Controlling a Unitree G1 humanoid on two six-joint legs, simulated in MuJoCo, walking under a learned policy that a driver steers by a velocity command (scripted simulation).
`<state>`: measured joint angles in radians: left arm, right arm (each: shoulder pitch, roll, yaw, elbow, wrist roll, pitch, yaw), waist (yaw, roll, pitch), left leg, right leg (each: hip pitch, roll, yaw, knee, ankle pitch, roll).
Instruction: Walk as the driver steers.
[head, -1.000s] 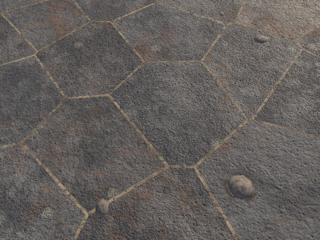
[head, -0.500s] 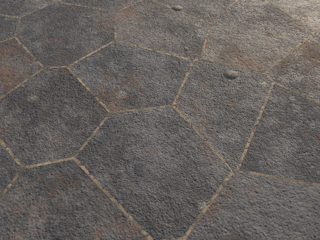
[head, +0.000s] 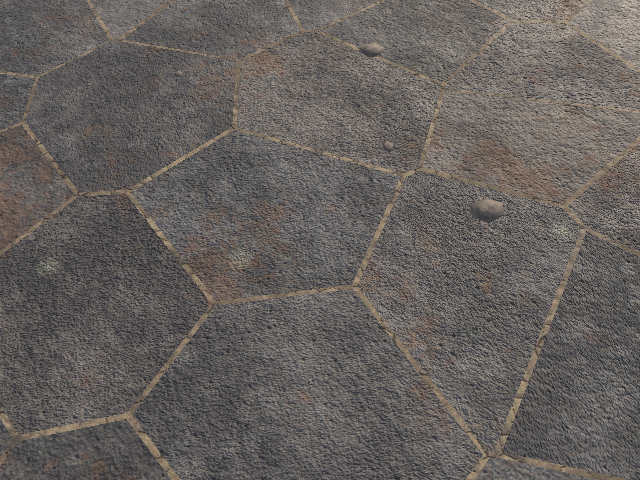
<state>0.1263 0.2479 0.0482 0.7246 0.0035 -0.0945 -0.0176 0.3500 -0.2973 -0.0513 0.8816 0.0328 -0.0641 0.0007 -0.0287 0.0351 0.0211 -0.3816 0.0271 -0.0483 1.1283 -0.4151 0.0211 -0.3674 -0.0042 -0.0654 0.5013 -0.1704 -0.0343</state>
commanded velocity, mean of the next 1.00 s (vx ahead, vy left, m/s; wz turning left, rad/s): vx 0.22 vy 0.00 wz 0.49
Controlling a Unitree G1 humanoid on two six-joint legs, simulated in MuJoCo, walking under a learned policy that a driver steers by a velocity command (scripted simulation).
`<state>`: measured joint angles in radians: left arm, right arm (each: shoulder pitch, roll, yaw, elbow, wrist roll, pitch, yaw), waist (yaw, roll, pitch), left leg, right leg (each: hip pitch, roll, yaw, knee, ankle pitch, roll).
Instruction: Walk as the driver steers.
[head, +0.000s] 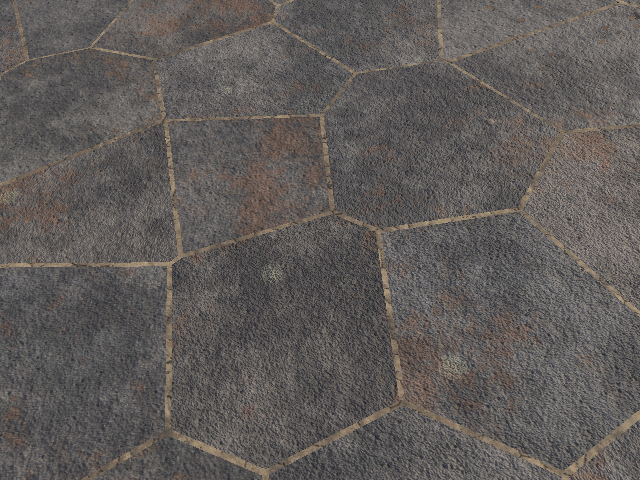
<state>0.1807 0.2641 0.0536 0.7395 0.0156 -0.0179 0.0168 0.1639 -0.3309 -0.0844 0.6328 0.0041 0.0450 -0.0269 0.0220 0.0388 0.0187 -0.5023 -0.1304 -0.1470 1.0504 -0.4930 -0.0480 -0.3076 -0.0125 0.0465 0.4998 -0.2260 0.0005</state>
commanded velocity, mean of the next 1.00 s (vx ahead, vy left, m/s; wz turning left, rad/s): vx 0.00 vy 0.00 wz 0.06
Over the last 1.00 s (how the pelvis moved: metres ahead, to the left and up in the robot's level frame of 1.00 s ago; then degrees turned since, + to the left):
0.32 0.03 0.00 32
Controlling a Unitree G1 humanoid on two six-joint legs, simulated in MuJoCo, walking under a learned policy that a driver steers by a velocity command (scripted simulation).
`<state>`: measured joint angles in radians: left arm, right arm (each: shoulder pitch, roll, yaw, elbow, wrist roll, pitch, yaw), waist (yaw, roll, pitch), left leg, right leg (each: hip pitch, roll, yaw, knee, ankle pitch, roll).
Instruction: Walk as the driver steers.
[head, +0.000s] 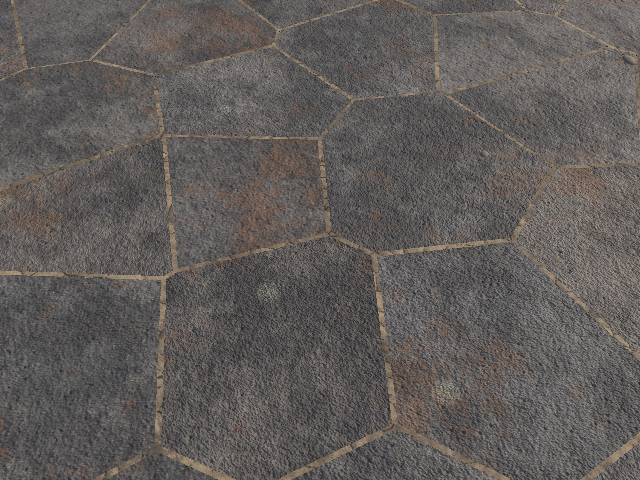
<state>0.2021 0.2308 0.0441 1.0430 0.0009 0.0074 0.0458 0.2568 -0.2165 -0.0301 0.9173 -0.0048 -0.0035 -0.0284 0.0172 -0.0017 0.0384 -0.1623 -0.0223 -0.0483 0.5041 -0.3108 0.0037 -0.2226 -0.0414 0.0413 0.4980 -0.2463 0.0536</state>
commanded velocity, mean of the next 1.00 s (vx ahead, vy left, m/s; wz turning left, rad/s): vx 0.05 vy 0.00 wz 0.00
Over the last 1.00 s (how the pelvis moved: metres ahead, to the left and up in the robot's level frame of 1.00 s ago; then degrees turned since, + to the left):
0.00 0.03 0.00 1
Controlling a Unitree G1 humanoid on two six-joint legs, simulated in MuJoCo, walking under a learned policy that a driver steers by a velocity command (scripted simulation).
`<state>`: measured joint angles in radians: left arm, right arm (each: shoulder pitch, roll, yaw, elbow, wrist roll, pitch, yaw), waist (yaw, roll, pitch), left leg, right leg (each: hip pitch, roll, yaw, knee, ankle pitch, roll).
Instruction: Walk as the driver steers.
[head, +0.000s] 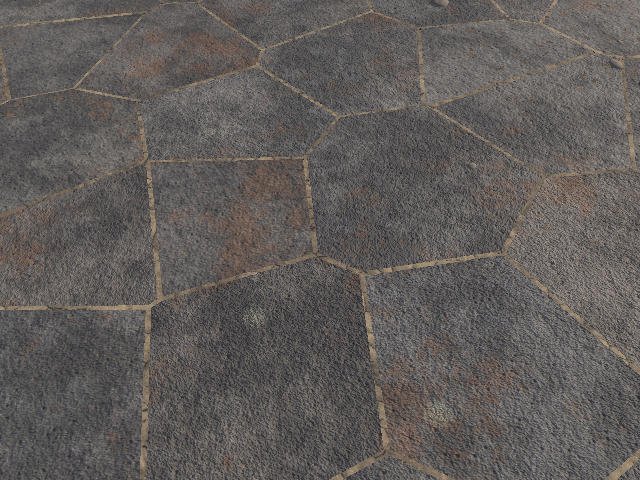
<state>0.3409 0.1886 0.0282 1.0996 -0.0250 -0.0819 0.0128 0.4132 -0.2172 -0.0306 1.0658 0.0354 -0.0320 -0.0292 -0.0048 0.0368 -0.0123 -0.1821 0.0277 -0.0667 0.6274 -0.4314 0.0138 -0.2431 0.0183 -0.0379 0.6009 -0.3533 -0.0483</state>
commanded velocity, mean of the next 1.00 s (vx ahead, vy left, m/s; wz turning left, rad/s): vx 0.46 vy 0.00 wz -0.06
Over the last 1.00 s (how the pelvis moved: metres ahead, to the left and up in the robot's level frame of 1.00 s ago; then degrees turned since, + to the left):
0.04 -0.03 -0.01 0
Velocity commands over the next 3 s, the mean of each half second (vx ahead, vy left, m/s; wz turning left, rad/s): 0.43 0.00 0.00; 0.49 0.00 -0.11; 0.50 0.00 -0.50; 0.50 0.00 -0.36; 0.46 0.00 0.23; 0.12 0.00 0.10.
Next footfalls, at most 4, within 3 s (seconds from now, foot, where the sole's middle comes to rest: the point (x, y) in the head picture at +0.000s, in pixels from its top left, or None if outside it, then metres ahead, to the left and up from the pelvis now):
0.42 left None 0.38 0.13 -0.76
0.98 right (389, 404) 0.70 -0.10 -0.76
1.48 left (327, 294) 1.02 0.04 -0.76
2.00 right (460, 258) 1.13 -0.33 -0.76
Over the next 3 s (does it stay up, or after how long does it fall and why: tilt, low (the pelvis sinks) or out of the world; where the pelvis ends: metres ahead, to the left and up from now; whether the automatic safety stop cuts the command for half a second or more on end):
stays up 1.40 -0.32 0.01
